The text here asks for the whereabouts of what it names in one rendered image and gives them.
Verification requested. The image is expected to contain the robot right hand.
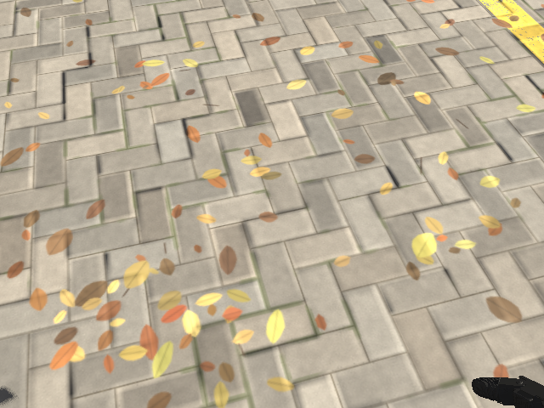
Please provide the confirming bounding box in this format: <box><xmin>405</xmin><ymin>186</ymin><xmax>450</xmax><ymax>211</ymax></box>
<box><xmin>472</xmin><ymin>376</ymin><xmax>544</xmax><ymax>408</ymax></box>

